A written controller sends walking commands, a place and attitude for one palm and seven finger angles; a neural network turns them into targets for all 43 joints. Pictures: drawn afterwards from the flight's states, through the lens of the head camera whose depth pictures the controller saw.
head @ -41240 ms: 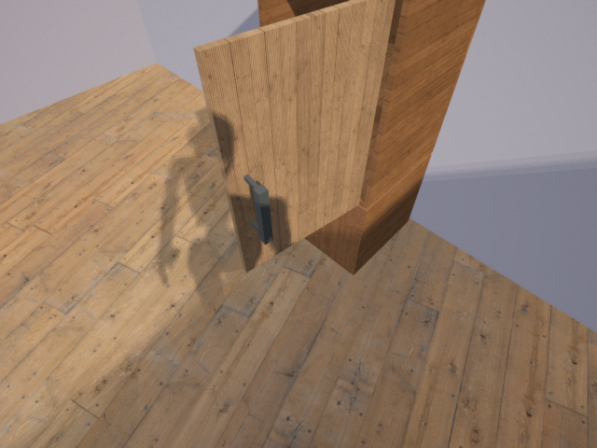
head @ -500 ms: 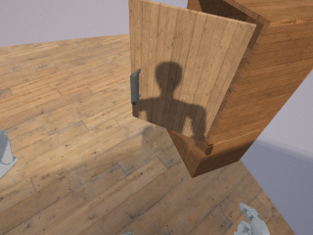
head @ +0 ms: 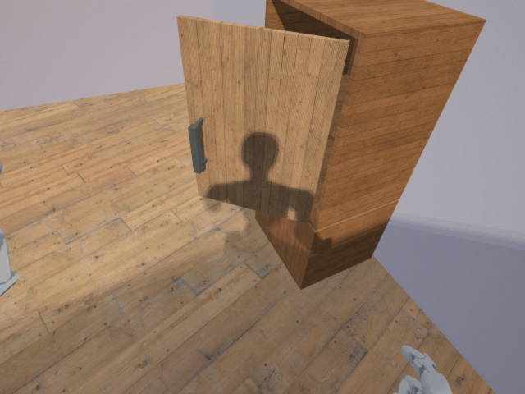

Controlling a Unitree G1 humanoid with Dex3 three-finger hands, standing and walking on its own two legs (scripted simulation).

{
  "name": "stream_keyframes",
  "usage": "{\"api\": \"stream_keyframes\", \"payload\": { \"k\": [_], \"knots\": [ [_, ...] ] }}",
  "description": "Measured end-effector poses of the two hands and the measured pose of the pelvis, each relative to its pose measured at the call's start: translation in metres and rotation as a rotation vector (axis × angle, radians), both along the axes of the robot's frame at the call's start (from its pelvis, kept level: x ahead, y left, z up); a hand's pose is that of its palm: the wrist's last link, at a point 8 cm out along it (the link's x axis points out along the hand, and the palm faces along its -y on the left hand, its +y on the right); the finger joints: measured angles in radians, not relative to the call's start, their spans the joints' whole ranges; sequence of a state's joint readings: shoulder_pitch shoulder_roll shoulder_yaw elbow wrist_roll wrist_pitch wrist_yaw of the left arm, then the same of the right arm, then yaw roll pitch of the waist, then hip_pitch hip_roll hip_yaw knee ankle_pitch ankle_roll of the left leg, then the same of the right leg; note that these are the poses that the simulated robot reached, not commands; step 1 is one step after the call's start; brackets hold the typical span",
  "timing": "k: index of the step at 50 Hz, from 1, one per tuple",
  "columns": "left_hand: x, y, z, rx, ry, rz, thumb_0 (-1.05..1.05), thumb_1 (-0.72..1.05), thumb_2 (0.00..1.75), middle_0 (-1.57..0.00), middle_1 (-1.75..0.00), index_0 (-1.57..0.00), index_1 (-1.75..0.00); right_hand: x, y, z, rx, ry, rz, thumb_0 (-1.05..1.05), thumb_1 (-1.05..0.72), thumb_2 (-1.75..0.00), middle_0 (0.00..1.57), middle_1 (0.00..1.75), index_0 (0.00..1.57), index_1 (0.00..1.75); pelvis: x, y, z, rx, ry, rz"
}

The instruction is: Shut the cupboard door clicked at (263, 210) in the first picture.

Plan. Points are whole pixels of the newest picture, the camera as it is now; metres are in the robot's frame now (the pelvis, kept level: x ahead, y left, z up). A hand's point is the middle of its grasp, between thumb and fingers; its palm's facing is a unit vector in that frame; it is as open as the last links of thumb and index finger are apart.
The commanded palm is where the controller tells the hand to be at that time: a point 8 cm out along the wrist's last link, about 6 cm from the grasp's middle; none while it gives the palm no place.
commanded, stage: stop stepping back and stand still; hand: left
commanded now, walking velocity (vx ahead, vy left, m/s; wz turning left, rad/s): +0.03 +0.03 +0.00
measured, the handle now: (199, 145) +0.83 +0.21 -0.09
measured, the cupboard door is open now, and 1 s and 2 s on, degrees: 46 46 46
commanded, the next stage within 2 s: let the arm hang, fingers relaxed in 1.98 s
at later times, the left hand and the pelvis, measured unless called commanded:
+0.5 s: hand out of the picture +0.06 +0.32 +0.19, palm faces +0.57 -0.77 -0.28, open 7.4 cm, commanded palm +0.00 +0.34 +0.19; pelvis -0.13 +0.04 -0.01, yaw +1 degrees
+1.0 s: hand out of the picture +0.02 +0.30 +0.18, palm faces +0.54 -0.71 -0.45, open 7.4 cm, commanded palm -0.04 +0.33 +0.19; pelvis -0.16 +0.02 +0.02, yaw +4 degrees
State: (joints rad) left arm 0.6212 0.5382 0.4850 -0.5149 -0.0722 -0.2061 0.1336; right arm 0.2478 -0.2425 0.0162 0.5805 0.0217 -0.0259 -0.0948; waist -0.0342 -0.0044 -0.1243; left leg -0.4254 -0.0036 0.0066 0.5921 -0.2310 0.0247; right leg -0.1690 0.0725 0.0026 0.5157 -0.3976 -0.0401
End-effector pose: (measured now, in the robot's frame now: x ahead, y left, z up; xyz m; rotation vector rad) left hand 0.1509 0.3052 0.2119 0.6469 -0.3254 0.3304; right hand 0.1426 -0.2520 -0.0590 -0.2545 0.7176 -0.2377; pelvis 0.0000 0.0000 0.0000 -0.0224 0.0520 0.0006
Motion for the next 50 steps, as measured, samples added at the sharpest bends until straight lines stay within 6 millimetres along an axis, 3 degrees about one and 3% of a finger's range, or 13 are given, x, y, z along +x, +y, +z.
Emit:
{"api": "stream_keyframes", "payload": {
  "k": [4, 9, 16, 21, 27, 30, 34, 38, 42, 50],
  "knots": [
    [-0.024, 0.024, -0.027, -0.158, 0.023, 0.132, 0.01, 0.88, 0.90, -0.21, -0.30, -0.22, -0.30, -0.048, -0.012, -0.007, -0.035, 0.081, -0.045, 0.01, -0.91, -0.90, 0.20, 0.30, 0.21, 0.30, -0.022, 0.009, 0.002, -0.005, -0.044, 0.009],
    [-0.051, 0.018, -0.049, -0.257, 0.062, 0.118, 0.02, 0.89, 0.90, -0.20, -0.30, -0.21, -0.30, -0.090, -0.001, -0.004, -0.049, 0.093, -0.046, 0.01, -0.91, -0.90, 0.20, 0.30, 0.20, 0.29, -0.050, 0.016, 0.007, -0.010, -0.068, 0.021],
    [-0.102, 0.009, -0.010, -0.106, -0.001, 0.024, 0.02, 0.88, 0.90, -0.21, -0.30, -0.21, -0.30, -0.114, 0.037, -0.002, 0.023, 0.037, 0.057, 0.01, -0.91, -0.90, 0.20, 0.30, 0.21, 0.30, -0.099, 0.013, 0.008, -0.011, -0.070, 0.067],
    [-0.139, 0.028, 0.004, -0.085, -0.129, 0.072, 0.01, 0.88, 0.90, -0.21, -0.30, -0.22, -0.30, -0.128, 0.050, -0.007, 0.022, 0.059, 0.096, 0.01, -0.91, -0.90, 0.21, 0.30, 0.21, 0.30, -0.116, 0.023, 0.005, 0.017, -0.070, 0.002],
    [-0.131, 0.053, -0.024, -0.216, -0.172, 0.122, 0.01, 0.89, 0.90, -0.20, -0.30, -0.21, -0.30, -0.141, 0.061, -0.018, 0.004, -0.021, 0.066, 0.01, -0.91, -0.90, 0.21, 0.30, 0.21, 0.30, -0.144, 0.044, -0.015, -0.002, -0.106, 0.019],
    [-0.134, 0.044, -0.032, -0.212, -0.085, 0.084, 0.01, 0.89, 0.90, -0.20, -0.30, -0.20, -0.30, -0.155, 0.070, -0.013, 0.057, -0.025, 0.051, 0.01, -0.91, -0.90, 0.21, 0.30, 0.21, 0.30, -0.153, 0.039, -0.009, 0.014, -0.112, 0.013],
    [-0.153, 0.020, -0.021, -0.170, -0.015, 0.030, 0.02, 0.89, 0.90, -0.20, -0.30, -0.21, -0.30, -0.173, 0.073, -0.008, 0.092, 0.015, 0.063, 0.01, -0.91, -0.90, 0.21, 0.30, 0.21, 0.30, -0.159, 0.030, 0.004, 0.003, -0.090, 0.014],
    [-0.176, 0.009, -0.004, -0.049, -0.024, 0.046, 0.02, 0.88, 0.90, -0.21, -0.30, -0.21, -0.30, -0.178, 0.062, -0.024, 0.098, 0.065, 0.099, 0.01, -0.90, -0.90, 0.21, 0.30, 0.21, 0.30, -0.168, 0.020, -0.003, 0.036, -0.056, 0.031],
    [-0.188, 0.017, 0.007, -0.052, -0.054, 0.134, 0.01, 0.88, 0.90, -0.21, -0.30, -0.22, -0.30, -0.184, 0.046, -0.033, 0.082, 0.141, 0.101, 0.01, -0.90, -0.90, 0.21, 0.30, 0.21, 0.30, -0.171, 0.018, 0.004, 0.044, -0.063, 0.042],
    [-0.177, 0.025, -0.016, -0.150, 0.061, 0.232, 0.01, 0.89, 0.90, -0.21, -0.30, -0.21, -0.30, -0.171, 0.024, -0.024, 0.036, 0.126, 0.071, 0.01, -0.91, -0.90, 0.21, 0.30, 0.21, 0.30, -0.160, 0.022, 0.016, 0.078, -0.045, 0.065]
  ]
}}
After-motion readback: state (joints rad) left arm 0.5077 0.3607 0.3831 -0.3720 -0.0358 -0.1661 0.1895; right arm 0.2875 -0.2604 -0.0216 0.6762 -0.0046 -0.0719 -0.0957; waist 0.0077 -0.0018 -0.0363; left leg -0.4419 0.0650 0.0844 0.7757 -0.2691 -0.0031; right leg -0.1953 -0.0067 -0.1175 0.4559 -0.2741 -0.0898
